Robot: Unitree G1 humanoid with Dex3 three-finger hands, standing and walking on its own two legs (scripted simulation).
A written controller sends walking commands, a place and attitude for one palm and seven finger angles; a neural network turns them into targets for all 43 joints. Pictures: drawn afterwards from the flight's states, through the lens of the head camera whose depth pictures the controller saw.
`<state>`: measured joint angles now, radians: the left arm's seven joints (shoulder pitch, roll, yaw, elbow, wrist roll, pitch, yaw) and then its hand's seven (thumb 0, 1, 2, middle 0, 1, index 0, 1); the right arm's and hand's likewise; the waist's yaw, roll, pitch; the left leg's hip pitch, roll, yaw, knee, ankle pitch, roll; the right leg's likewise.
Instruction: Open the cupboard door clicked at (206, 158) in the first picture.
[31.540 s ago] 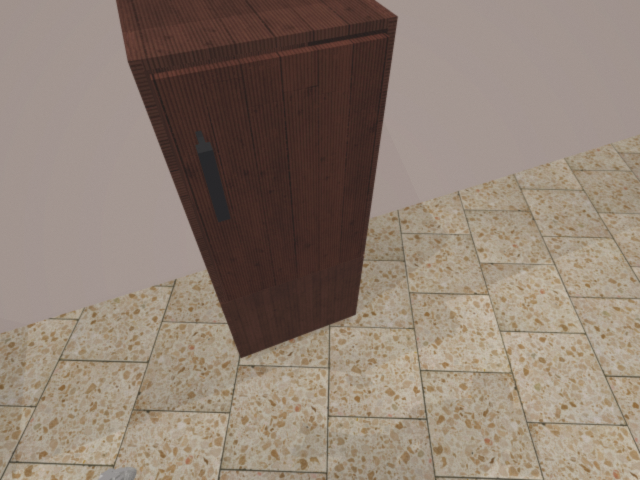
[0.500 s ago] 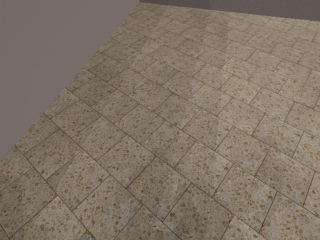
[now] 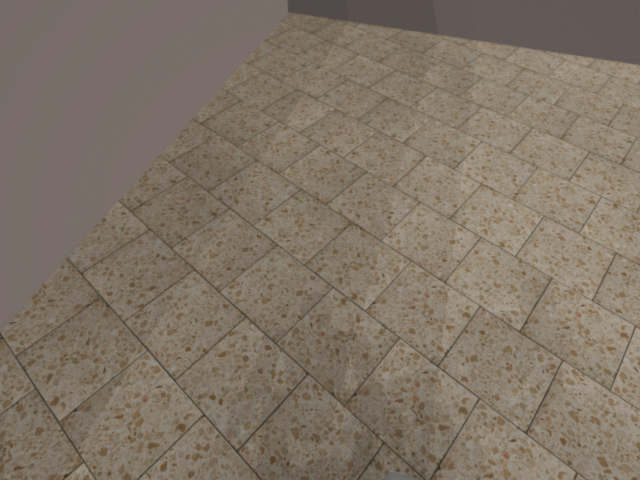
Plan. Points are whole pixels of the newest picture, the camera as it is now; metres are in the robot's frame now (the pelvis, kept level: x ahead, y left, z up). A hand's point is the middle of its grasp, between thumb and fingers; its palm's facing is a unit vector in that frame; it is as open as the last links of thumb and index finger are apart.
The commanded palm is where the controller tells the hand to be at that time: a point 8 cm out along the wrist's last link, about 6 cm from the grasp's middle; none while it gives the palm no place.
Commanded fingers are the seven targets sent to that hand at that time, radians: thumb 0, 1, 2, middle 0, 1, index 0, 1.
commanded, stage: turn to face it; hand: left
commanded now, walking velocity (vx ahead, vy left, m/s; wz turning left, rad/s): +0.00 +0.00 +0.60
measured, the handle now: out of the picture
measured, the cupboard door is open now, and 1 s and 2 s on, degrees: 43 43 43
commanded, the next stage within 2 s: none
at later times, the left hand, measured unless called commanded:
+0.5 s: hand (190, 446) +0.19 +0.21 -0.18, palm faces +0.29 -0.93 -0.22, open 7.3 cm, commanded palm none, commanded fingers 0.00 0.90 0.90 -0.20 -0.30 -0.20 -0.30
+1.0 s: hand out of the picture +0.10 +0.17 -0.19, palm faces +0.57 -0.78 -0.24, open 7.4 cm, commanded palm none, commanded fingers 0.00 0.90 0.90 -0.20 -0.30 -0.20 -0.30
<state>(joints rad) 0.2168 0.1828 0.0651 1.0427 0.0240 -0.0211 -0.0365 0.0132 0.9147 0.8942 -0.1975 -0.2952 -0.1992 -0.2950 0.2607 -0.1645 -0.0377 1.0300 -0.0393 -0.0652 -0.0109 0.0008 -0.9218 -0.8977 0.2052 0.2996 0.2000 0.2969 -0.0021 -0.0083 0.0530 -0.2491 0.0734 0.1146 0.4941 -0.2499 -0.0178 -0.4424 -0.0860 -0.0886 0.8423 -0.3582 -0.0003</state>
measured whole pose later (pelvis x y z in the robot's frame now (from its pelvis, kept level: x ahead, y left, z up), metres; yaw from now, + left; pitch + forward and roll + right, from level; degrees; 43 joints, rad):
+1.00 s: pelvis +0.19 -0.03 -0.01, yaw +35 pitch +1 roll +0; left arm 0.23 0.25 0.07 0.93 0.02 0.06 0.01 0.01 0.91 0.89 -0.20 -0.30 -0.20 -0.30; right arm 0.08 -0.24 -0.05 0.86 -0.02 0.02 0.02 0.00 -0.91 -0.90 0.20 0.30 0.20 0.30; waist 0.01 -0.05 0.13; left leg -0.36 0.00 0.06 0.65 -0.31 0.04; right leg -0.42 -0.12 -0.09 1.05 -0.55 0.08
